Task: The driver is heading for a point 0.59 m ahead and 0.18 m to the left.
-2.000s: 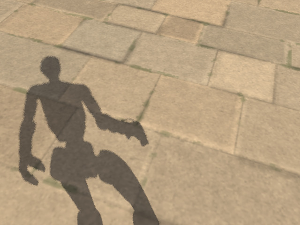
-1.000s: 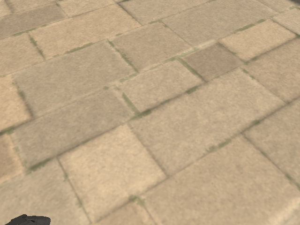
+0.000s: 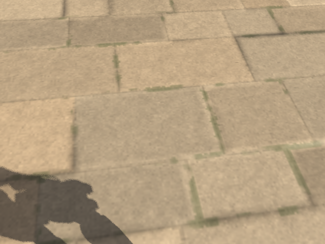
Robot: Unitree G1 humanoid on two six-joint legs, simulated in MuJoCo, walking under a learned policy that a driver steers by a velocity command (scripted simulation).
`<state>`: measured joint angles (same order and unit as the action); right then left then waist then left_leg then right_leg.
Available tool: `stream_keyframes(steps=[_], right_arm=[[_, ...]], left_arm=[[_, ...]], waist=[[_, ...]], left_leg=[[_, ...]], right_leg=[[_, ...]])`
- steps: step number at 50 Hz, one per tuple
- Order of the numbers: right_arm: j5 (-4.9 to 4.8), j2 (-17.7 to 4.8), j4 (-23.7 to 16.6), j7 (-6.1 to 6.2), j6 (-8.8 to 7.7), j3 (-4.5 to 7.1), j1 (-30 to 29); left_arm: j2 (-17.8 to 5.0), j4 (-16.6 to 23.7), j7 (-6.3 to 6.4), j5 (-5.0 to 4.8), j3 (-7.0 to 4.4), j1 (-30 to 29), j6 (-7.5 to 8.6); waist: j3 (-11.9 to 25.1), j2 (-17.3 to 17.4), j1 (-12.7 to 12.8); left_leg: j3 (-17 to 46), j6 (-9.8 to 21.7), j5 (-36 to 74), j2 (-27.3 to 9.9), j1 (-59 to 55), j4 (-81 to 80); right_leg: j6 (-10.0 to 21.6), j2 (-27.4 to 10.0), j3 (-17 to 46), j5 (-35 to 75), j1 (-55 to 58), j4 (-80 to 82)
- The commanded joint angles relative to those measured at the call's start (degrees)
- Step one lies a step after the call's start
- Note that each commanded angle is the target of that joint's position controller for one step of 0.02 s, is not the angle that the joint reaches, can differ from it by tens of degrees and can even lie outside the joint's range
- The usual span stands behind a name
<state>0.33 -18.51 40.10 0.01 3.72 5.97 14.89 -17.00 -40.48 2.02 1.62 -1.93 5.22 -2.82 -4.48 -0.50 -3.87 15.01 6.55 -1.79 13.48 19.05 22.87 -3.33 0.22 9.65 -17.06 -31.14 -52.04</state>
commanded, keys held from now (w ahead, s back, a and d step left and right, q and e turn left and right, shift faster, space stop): q+shift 0.46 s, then shift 0.50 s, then e+shift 0.04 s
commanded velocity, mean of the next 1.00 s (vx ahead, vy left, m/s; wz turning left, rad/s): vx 0.01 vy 0.00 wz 0.66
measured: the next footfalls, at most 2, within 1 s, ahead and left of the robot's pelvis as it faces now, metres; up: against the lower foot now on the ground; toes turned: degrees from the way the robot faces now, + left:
right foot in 0.22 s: +0.13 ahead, -0.15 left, +0.00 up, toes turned +23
left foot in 0.70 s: -0.01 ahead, +0.03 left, +0.00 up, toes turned +34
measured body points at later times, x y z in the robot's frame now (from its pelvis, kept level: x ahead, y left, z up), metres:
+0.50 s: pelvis +0.04 -0.08 +0.01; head +0.08 -0.09 +0.46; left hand +0.06 +0.23 -0.07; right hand +0.27 -0.30 -0.12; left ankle -0.05 +0.04 -0.65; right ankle +0.09 -0.16 -0.74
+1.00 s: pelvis +0.01 -0.06 +0.01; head +0.02 -0.04 +0.45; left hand -0.10 +0.19 -0.13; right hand +0.29 -0.16 -0.10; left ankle -0.04 +0.01 -0.74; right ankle +0.08 -0.17 -0.71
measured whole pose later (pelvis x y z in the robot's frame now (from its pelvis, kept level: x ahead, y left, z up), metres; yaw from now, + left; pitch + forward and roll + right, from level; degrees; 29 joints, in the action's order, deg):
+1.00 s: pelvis +0.01 -0.06 +0.01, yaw +38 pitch -1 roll +0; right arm 1.3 -13.1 44.4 0.5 1.5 -0.5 7.2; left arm -15.9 -45.9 0.3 0.6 -2.2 15.9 -4.2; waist -3.0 -1.8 1.5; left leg 1.9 3.3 -13.3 3.8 10.5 24.7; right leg -0.9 -1.5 -0.4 -23.3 -16.8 -40.0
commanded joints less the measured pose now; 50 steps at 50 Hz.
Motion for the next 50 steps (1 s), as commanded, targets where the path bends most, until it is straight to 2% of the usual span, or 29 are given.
stream_keyframes(steps=[1, 5, 7, 9, 10, 11, 12, 13, 14, 15, 16, 18, 21, 24, 28, 32, 34, 35, 36, 37, 38, 39, 40, 41, 44, 46, 48, 49, 50], right_arm=[[0.40, -9.44, -2.93, 0.06, -0.39, 2.61, 2.64], [0.92, -10.33, -3.26, -0.46, -0.43, 2.68, 1.33], [1.07, -10.72, -3.58, -0.83, -0.44, 2.63, -0.35], [0.91, -10.38, -3.97, -1.15, -0.63, 2.34, -2.74], [0.44, -9.73, -3.79, -1.18, -0.92, 2.07, -3.06], [-0.22, -7.55, -3.11, -0.94, -1.40, 1.47, 0.85], [-1.28, -5.18, -3.76, -0.53, -1.64, 1.10, 3.04], [1.24, -11.15, -3.31, -0.25, -1.89, 2.32, 0.66], [1.91, -12.27, -3.52, -0.64, -1.72, 2.59, -0.65], [1.98, -10.86, -2.78, -1.27, -1.21, 2.20, 1.04], [1.73, -9.76, -2.02, -1.96, -0.47, 1.85, 2.82], [0.63, -9.42, -1.75, -2.99, 0.37, 1.39, 2.94], [0.16, -7.96, -3.10, -3.43, 0.72, 0.48, -1.85], [0.11, -6.44, -4.10, -3.73, 0.97, -0.22, -4.49], [-0.22, -4.01, -4.62, -3.43, 1.06, -1.34, -5.63], [-0.40, -3.38, -4.25, -2.37, 0.72, -2.00, -5.43], [0.67, -2.97, -2.65, -1.69, -0.26, -2.38, -1.98], [1.74, -5.92, -2.31, -1.16, -1.04, -1.90, -1.22], [1.25, -12.96, -4.32, -0.78, -1.63, -0.90, -3.41], [0.47, -11.05, -3.15, -0.31, -1.91, -0.74, 0.26], [0.51, -7.93, -2.39, -0.15, -1.98, -1.93, -2.29], [0.54, -5.12, -2.38, 0.02, -1.87, -2.94, -6.51], [0.60, -4.52, -2.34, 0.35, -1.83, -3.27, -8.81], [0.47, -4.04, -2.14, 0.75, -1.96, -3.48, -9.06], [0.50, -3.06, -0.59, 0.70, -2.41, -4.09, -7.73], [0.76, -3.26, 0.69, 0.63, -2.61, -4.13, -7.21], [1.07, -3.59, 1.87, 0.56, -2.68, -4.07, -6.91], [1.23, -2.06, 2.58, 0.73, -2.85, -4.64, -7.18], [1.27, -2.73, 2.97, 1.01, -2.91, -4.44, -7.63]], left_arm=[[-5.26, 3.77, 0.22, -0.32, -1.33, -1.73, 1.47], [-6.36, 3.43, 0.27, -0.93, -1.39, -1.57, 2.47], [-6.96, 3.05, 0.51, -1.37, -1.48, -0.15, 2.87], [-7.94, 2.46, 1.19, -1.71, -1.77, 2.76, 3.20], [-8.67, 2.13, 1.79, -1.72, -2.00, 4.07, 3.42], [-11.71, 3.06, 2.47, -1.61, -2.70, 3.15, 3.32], [-16.79, 5.23, 2.42, -0.85, -3.36, 1.42, 2.89], [-15.04, 5.58, 1.86, 0.23, -2.88, -2.81, 2.53], [-10.92, 5.37, 1.52, 0.10, -2.00, -2.50, 2.31], [-8.54, 5.45, 1.09, -0.26, -1.36, -3.56, 2.19], [-7.92, 6.01, 0.88, -0.40, -1.00, -3.81, 2.08], [-7.06, 6.65, 0.89, -0.20, -0.58, -2.16, 1.92], [-8.10, 5.30, 0.69, 0.08, -1.27, 3.84, 2.07], [-8.77, 4.21, 0.24, 0.11, -2.08, 7.38, 2.30], [-9.00, 3.51, -0.93, 0.15, -2.69, 7.13, 2.90], [-9.80, 2.23, -1.85, -0.18, -3.08, 7.64, 2.57], [-9.71, 1.23, -1.94, -1.38, -3.04, 7.70, 1.84], [-7.61, 0.64, -2.09, -1.38, -2.57, 11.02, 1.69], [-0.85, 3.94, -2.73, -0.50, -0.69, 12.96, 1.57], [-4.63, 3.29, -1.62, -0.43, -1.41, 8.42, 0.37], [-5.24, 3.01, -1.58, -1.30, -1.71, 8.16, -0.27], [-5.57, 1.86, -1.73, -1.66, -1.90, 8.88, -0.35], [-6.43, 0.95, -1.82, -1.23, -2.28, 9.92, -0.32], [-6.88, -0.36, -1.91, -0.58, -2.48, 11.79, -0.43], [-4.78, -1.52, -2.12, -0.89, -1.93, 12.39, -0.70], [-3.26, -1.59, -1.94, -0.89, -1.37, 10.98, -0.91], [-2.90, -2.01, -1.50, -0.89, -1.17, 10.47, -0.97], [-2.14, -2.98, -1.45, -1.05, -0.83, 11.68, -0.90], [-2.17, -3.41, -1.37, -1.24, -0.81, 12.10, -0.69]], waist=[[7.18, 7.48, -0.66], [7.12, 8.43, -0.12], [7.03, 8.97, 0.81], [6.60, 9.50, 2.86], [6.46, 7.68, 4.10], [9.00, 1.29, 2.61], [11.92, -9.82, 2.11], [6.77, -5.82, 2.19], [6.18, -4.83, 1.84], [5.43, -4.33, 1.05], [5.44, -5.40, 0.76], [4.95, -6.13, 1.81], [4.08, -7.12, 5.04], [5.13, -8.69, 6.50], [7.22, -9.67, 5.60], [8.19, -11.96, 5.26], [8.17, -9.01, 2.30], [9.79, -1.08, 2.58], [10.02, 17.09, 5.36], [11.24, 10.50, -0.39], [8.04, 9.21, 2.01], [5.17, 8.83, 3.84], [4.18, 10.13, 4.97], [4.67, 10.91, 5.13], [6.28, 7.84, 4.72], [5.21, 8.25, 3.92], [4.71, 8.90, 3.32], [5.59, 8.22, 3.67], [5.56, 8.04, 4.02]], left_leg=[[21.53, 0.01, -18.92, -14.86, -12.44, -7.79], [24.85, 1.50, -13.65, -14.32, -10.75, -5.72], [26.45, 0.99, -10.85, -13.64, -7.71, -5.24], [27.80, -1.66, -14.99, -11.61, -2.41, -5.75], [26.23, -4.18, -23.34, -8.95, 1.40, -4.50], [20.33, -7.29, -32.82, -4.87, 5.04, 2.18], [5.04, -9.88, -32.98, 2.33, 9.64, 20.16], [-2.42, -10.50, -28.21, -0.34, 14.31, 31.27], [-3.86, -10.30, -24.80, -4.44, 11.99, 37.04], [-5.04, -9.63, -21.89, -5.24, 11.48, 41.92], [-6.42, -9.36, -20.32, -5.57, 11.93, 46.62], [-9.31, -9.67, -19.19, -7.57, 13.86, 49.62], [-11.90, -10.91, -19.24, -10.51, 17.35, 43.82], [-13.56, -11.52, -21.19, -12.42, 16.34, 38.34], [-15.07, -9.55, -23.96, -12.31, 7.25, 28.46], [-17.65, -7.17, -24.11, -10.47, -1.37, 15.81], [-17.36, -5.52, -11.39, -10.31, -10.46, -2.27], [-8.28, -4.34, -6.75, -16.45, -19.17, -7.92], [12.25, 1.95, 19.64, -34.83, -24.31, -5.40], [7.59, 8.83, 25.72, -35.59, -17.93, -2.50], [3.15, 8.73, 23.53, -31.83, -15.77, -3.07], [-0.77, 6.50, 18.96, -28.11, -12.83, -4.36], [-2.99, 4.71, 18.14, -25.24, -12.67, -4.65], [-4.92, 4.61, 21.55, -23.71, -12.56, -4.21], [-5.56, 4.83, 19.60, -23.55, -13.03, -4.09], [-4.62, 4.81, 13.89, -23.46, -12.21, -4.26], [-3.13, 5.03, 10.26, -23.63, -10.83, -3.93], [-3.57, 4.81, 8.35, -24.20, -10.46, -4.26], [-3.91, 4.41, 7.00, -24.16, -9.79, -3.39]], right_leg=[[0.91, 2.06, -0.32, -0.37, -3.97, 3.39], [2.70, 4.52, -0.10, -2.56, 2.27, 9.87], [3.32, 5.81, -0.30, -2.90, 8.36, 15.00], [3.59, 6.05, -0.22, -1.00, 17.89, 24.54], [3.90, 4.25, -0.02, 3.10, 24.27, 32.47], [5.51, -3.75, 6.14, -2.22, 30.45, 38.05], [11.40, -19.54, 21.72, -9.41, 31.90, 42.49], [14.77, -20.96, 22.02, -4.41, 23.90, 43.62], [15.41, -18.99, 15.48, 3.84, 20.78, 40.52], [14.18, -15.09, 8.25, 9.80, 19.55, 38.28], [13.43, -12.76, 3.65, 13.23, 19.70, 37.21], [13.57, -11.44, -1.56, 18.96, 21.66, 35.79], [13.62, -12.40, -4.41, 23.71, 28.52, 34.62], [14.42, -14.56, -5.88, 29.25, 31.59, 33.29], [14.97, -15.80, -8.61, 32.26, 28.22, 31.12], [14.35, -16.06, -9.26, 34.35, 25.93, 27.39], [10.83, -14.55, -11.69, 31.05, 21.75, 21.79], [7.05, -12.17, -14.41, 19.86, 14.37, 14.86], [2.18, -3.77, -19.27, -16.02, 0.38, 4.16], [1.95, -3.54, -11.32, -19.01, 3.04, -1.57], [2.16, -3.56, -9.82, -16.09, 3.19, -4.01], [2.28, -3.87, -9.22, -12.01, 3.99, -3.23], [2.19, -3.45, -9.88, -9.00, 4.28, -2.64], [1.84, -2.80, -10.62, -7.15, 5.74, -3.40], [1.45, -2.06, -10.47, -6.49, 8.66, 0.26], [1.75, -1.88, -10.45, -6.72, 10.48, 6.31], [2.37, -1.13, -10.77, -7.31, 13.04, 11.43], [2.69, -1.33, -10.49, -6.49, 15.51, 14.97], [3.08, -0.57, -11.14, -4.65, 17.41, 17.50]])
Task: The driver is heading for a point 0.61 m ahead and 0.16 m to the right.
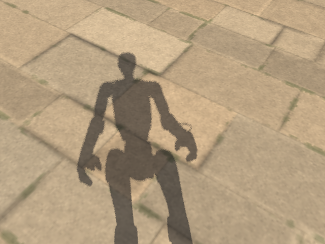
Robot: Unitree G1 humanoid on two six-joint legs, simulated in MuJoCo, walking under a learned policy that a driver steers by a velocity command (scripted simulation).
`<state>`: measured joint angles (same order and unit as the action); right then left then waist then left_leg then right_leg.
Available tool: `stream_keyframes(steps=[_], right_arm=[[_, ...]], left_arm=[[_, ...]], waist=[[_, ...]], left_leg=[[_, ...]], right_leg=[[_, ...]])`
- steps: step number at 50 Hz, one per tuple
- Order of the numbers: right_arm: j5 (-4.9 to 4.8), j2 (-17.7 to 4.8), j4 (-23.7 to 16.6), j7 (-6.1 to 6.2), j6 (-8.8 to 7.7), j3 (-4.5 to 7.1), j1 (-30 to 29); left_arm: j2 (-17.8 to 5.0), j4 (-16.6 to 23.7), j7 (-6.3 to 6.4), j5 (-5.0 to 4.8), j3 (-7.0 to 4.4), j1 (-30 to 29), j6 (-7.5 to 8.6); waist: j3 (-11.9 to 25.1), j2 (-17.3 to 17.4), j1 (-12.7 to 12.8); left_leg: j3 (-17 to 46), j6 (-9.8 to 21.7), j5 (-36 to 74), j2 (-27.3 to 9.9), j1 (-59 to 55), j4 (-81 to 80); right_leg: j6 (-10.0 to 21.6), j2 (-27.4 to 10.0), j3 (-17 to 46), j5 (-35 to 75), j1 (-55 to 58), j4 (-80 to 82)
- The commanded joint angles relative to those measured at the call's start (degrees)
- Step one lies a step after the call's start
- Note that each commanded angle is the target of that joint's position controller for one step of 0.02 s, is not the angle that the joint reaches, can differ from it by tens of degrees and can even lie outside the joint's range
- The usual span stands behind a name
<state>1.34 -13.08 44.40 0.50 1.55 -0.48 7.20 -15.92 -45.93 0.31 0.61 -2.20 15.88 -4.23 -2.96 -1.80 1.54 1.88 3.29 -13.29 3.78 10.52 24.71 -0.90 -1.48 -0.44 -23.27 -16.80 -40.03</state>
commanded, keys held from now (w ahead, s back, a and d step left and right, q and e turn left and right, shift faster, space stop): e+shift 0.50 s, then w+e+shift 0.10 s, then w+q+shift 0.40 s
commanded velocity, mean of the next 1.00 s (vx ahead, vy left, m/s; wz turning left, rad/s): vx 0.29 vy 0.00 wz -0.36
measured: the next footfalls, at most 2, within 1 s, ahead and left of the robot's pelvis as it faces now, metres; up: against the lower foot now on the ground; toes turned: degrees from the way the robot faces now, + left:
right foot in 0.06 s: +0.02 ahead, -0.12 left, +0.00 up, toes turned -2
left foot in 0.36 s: +0.05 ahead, +0.10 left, +0.00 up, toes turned -21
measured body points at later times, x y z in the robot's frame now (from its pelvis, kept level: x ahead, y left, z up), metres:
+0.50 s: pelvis -0.02 +0.02 +0.00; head +0.03 +0.03 +0.45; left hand +0.20 +0.26 -0.12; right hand -0.01 -0.28 -0.09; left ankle +0.01 +0.11 -0.74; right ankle -0.07 -0.09 -0.67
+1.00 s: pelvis +0.08 -0.10 +0.00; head +0.09 -0.12 +0.45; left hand +0.29 +0.08 -0.11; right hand +0.00 -0.37 -0.14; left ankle +0.12 +0.03 -0.66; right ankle -0.02 -0.17 -0.74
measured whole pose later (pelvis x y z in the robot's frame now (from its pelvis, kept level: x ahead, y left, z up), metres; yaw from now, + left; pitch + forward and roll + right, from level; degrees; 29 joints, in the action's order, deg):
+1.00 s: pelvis +0.08 -0.10 +0.00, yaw -24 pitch +2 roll +0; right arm 0.9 -16.4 48.5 -2.9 -1.2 3.6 20.6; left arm -13.7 -43.9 0.1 2.1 -1.4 14.2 3.8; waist 0.8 2.5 -1.7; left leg 1.3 4.8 -14.8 -2.3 31.7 65.4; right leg 1.0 -0.2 -6.3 -17.4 -6.7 -21.6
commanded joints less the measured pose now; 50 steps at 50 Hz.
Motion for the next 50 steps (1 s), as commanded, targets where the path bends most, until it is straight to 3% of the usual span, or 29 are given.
stream_keyframes(steps=[1, 3, 4, 5, 6, 7, 9, 11, 14, 17, 18, 19, 20, 21, 22, 23, 25, 28, 31, 35, 39, 41, 42, 43, 44, 45, 46, 47, 50], right_arm=[[-0.05, -9.86, -1.08, 0.90, -0.59, 2.62, -0.76], [-0.47, -12.00, -0.47, 1.61, -0.27, 3.82, 0.68], [-0.35, -11.21, -1.25, 1.83, -0.08, 3.95, 1.04], [-0.55, -8.49, -2.45, 1.85, 0.41, 3.61, -0.10], [-0.05, -7.96, -2.93, 2.09, 0.72, 3.31, -1.69], [-0.08, -8.07, -3.37, 1.75, 0.83, 3.53, -2.93], [-0.54, -7.55, -3.16, 1.06, 0.65, 3.63, -1.36], [-0.40, -6.81, -3.35, 0.86, 0.08, 3.21, -1.31], [-0.88, -6.46, -4.59, 0.91, -0.43, 2.82, -1.27], [-1.06, -7.38, -3.76, 1.85, -1.30, 3.08, 5.43], [-0.65, -9.60, -3.12, 2.54, -1.76, 3.70, 8.32], [-0.04, -15.27, -3.76, 3.11, -1.70, 4.76, 8.43], [0.55, -18.97, -6.13, 2.81, -1.25, 5.32, 1.78], [1.11, -14.43, -6.59, 2.44, -1.20, 4.24, 1.31], [0.81, -10.51, -6.98, 2.29, -1.37, 3.14, -0.38], [0.67, -9.34, -7.53, 2.18, -1.46, 2.75, -1.74], [0.53, -9.32, -7.85, 2.56, -1.76, 2.78, -0.96], [0.57, -12.45, -6.13, 1.71, -2.22, 4.26, 7.93], [0.60, -13.46, -4.51, 1.30, -3.59, 5.11, 13.11], [0.52, -11.72, -1.48, -0.21, -6.04, 4.91, 14.99], [-0.04, -13.20, 0.81, -1.49, -5.59, 5.55, 14.47], [-1.01, -13.87, 1.39, -1.92, -4.75, 6.00, 12.76], [-1.03, -12.14, 0.84, -2.08, -5.00, 5.54, 11.39], [-1.00, -7.74, -1.49, -2.41, -5.57, 4.18, 7.20], [-1.93, -3.71, -5.19, -2.04, -6.07, 3.43, 3.97], [-1.29, -6.98, -4.82, -1.75, -5.56, 4.12, 4.28], [-1.50, -8.06, -3.41, -2.26, -5.16, 4.72, 5.80], [-1.37, -7.95, -1.67, -2.82, -4.66, 4.85, 8.66], [0.37, -6.66, -0.80, -4.56, -2.64, 4.87, 8.45]], left_arm=[[-3.83, 2.06, 0.38, -0.25, -0.73, 1.56, 1.12], [-6.20, 3.06, 0.22, 0.27, -1.12, 0.46, 2.54], [-8.98, 3.49, 0.15, 0.78, -1.64, 1.29, 3.26], [-13.90, 2.81, -0.10, -0.66, -3.46, 1.03, 3.27], [-13.97, 2.67, -0.54, -0.36, -3.89, 3.57, 3.22], [-12.74, 2.46, -0.54, 0.17, -3.92, 4.92, 3.20], [-11.08, 3.76, 0.05, -0.02, -4.09, -0.62, 2.37], [-9.51, 5.02, 0.03, -0.10, -4.23, -3.74, 1.63], [-10.55, 5.09, -0.64, -0.15, -5.27, -1.95, 1.00], [-11.19, 6.69, -1.18, -0.45, -5.82, -6.51, 0.79], [-9.70, 7.42, -1.09, -0.85, -5.42, -7.24, 1.02], [-4.56, 7.63, -1.00, -0.61, -4.30, -2.85, 1.34], [-5.53, 7.60, -0.29, 0.32, -4.45, -1.68, 1.32], [-10.24, 7.33, -0.43, 1.32, -5.41, -3.34, 1.14], [-10.22, 6.28, -1.04, 1.27, -5.77, -3.06, 0.91], [-9.34, 5.49, -1.73, 1.12, -5.63, -1.48, 0.47], [-8.34, 5.35, -3.20, 0.57, -5.12, -0.58, -0.16], [-9.26, 8.89, -5.19, 0.82, -4.67, -8.61, -0.40], [-8.05, 10.62, -6.41, 1.27, -4.20, -13.58, -0.08], [-4.53, 9.49, -5.54, 1.61, -2.78, -13.27, 2.37], [-3.93, 10.17, -4.97, 1.54, -1.51, -16.74, 4.60], [-3.63, 7.59, -3.78, 1.34, -1.34, -8.72, 5.89], [-5.89, 4.23, -2.61, 1.62, -2.28, 0.43, 6.69], [-11.19, 2.11, -1.22, 2.74, -3.75, 12.54, 7.44], [-18.43, 2.61, 0.02, 3.39, -4.94, 14.18, 7.76], [-15.07, 3.72, 0.71, 2.95, -4.21, 9.09, 7.76], [-9.80, 4.54, 0.55, 2.21, -2.55, 3.38, 8.02], [-6.71, 4.99, 0.21, 1.62, -1.64, -0.35, 8.30], [-4.40, 3.72, 0.28, 0.93, -0.98, 0.40, 9.51]], waist=[[3.86, 8.62, -0.47], [3.86, 5.54, -0.15], [4.30, 0.58, -0.80], [1.54, -9.92, -1.85], [1.04, -12.74, 0.92], [1.07, -10.44, 1.76], [0.61, -5.49, -1.48], [2.15, -6.13, -1.64], [5.26, -7.35, 0.18], [6.69, -8.13, -3.12], [6.82, -5.21, -4.13], [7.41, 8.40, -1.82], [4.42, 15.75, -0.49], [2.87, 9.58, -0.22], [2.00, 6.58, 0.95], [1.98, 6.64, 1.82], [3.38, 9.42, 1.18], [3.78, 12.15, -4.63], [1.41, 8.77, -7.21], [-0.90, 7.64, -5.62], [-2.79, 10.22, -4.47], [-2.45, 6.87, 0.57], [1.77, 2.77, 4.58], [8.95, -7.96, 11.35], [9.12, -15.05, 11.11], [5.83, -7.38, 8.26], [2.81, -5.06, 4.31], [1.92, -5.01, 1.27], [-0.47, -5.16, -0.57]], left_leg=[[8.50, 6.94, 17.70, -14.11, -0.70, -3.47], [7.53, 3.82, 11.89, -12.91, 0.91, 0.03], [4.65, 1.95, 6.41, -9.59, 3.42, 6.06], [-2.89, -1.14, -4.10, -0.44, 8.57, 12.47], [-3.46, -2.04, -14.71, 2.51, 13.63, 21.09], [-0.32, -2.05, -19.70, 1.71, 16.52, 30.11], [2.22, -2.72, -14.71, -0.74, 17.04, 32.47], [0.75, -4.09, -11.81, -0.34, 15.94, 25.44], [0.40, -4.77, -10.81, 1.01, 12.02, 16.45], [0.42, -4.00, -4.80, 2.02, 0.35, 0.35], [3.09, -3.11, -2.88, -1.76, -6.36, -7.77], [17.99, -0.15, -12.24, -17.39, -11.61, -14.68], [29.07, 5.87, -11.63, -27.33, -3.39, -16.92], [24.69, 7.96, -2.92, -26.66, -0.44, -14.68], [17.68, 7.50, 4.59, -22.75, 0.85, -12.47], [11.10, 6.41, 10.34, -19.15, 0.15, -10.82], [3.49, 5.99, 19.54, -16.25, -3.85, -8.12], [7.10, 5.65, -13.44, -19.55, -12.14, -15.23], [9.20, 5.57, -21.99, -22.27, -15.02, -18.53], [6.90, 6.28, -19.01, -21.26, -10.81, -20.41], [4.85, 8.36, -14.08, -17.82, 0.79, -18.81], [4.43, 8.75, -11.81, -16.77, 10.35, -12.54], [2.48, 7.54, -8.56, -13.64, 19.05, -4.10], [-3.42, 5.29, -11.80, -6.55, 28.82, 17.16], [-1.70, 4.28, -16.20, -0.38, 42.62, 33.62], [4.82, 4.59, -11.22, -4.23, 44.67, 41.58], [5.27, 4.03, -6.08, -6.26, 43.50, 42.62], [4.01, 2.68, -2.75, -7.91, 40.32, 42.12], [0.71, 0.44, 2.96, -9.57, 39.43, 47.08]], right_leg=[[1.21, 1.99, -1.91, 4.67, 4.46, 8.79], [2.68, 0.15, 1.99, 14.59, 6.65, 14.73], [4.47, -5.31, 10.06, 22.29, 7.33, 16.22], [10.19, -11.44, 20.94, 32.39, 5.03, 17.94], [15.61, -16.95, 29.31, 35.04, 6.16, 22.08], [17.95, -17.28, 30.22, 32.16, 6.39, 23.88], [15.30, -11.60, 24.54, 25.04, 3.99, 22.94], [12.38, -6.98, 21.43, 22.66, 5.27, 21.86], [11.59, -6.23, 24.33, 22.33, 6.61, 20.03], [7.64, -3.49, 26.83, 18.89, 1.07, 17.64], [4.38, -0.27, 24.92, 11.14, -4.54, 14.71], [1.28, 6.61, 15.92, -3.54, -11.71, 2.28], [-0.15, 10.40, 6.48, -10.28, -17.88, -9.16], [-0.02, 4.56, 6.31, -7.59, -16.27, -17.20], [0.12, 3.98, 5.94, -4.36, -15.12, -21.32], [-0.31, 3.47, 5.14, -1.76, -14.91, -24.59], [-1.73, 2.63, 2.75, 0.87, -16.39, -27.15], [-2.01, 0.14, 0.97, 4.02, -23.72, -23.56], [-1.32, -0.40, 2.17, 5.44, -27.20, -19.24], [1.33, 1.81, 4.17, 6.92, -20.89, -7.29], [2.57, 2.21, -3.92, 0.49, -4.78, 8.03], [3.60, 3.42, -5.23, 9.16, 10.88, 16.69], [4.06, 2.27, -2.72, 9.08, 26.00, 16.43], [5.11, -11.43, 13.17, -7.41, 38.98, 22.56], [7.75, -23.40, 32.90, -22.34, 39.44, 30.19], [9.21, -24.18, 32.67, -22.98, 32.30, 29.63], [7.22, -20.38, 24.88, -16.95, 27.81, 28.93], [5.52, -17.23, 17.50, -9.79, 23.55, 29.92], [4.23, -13.53, 5.46, 2.73, 18.08, 32.78]])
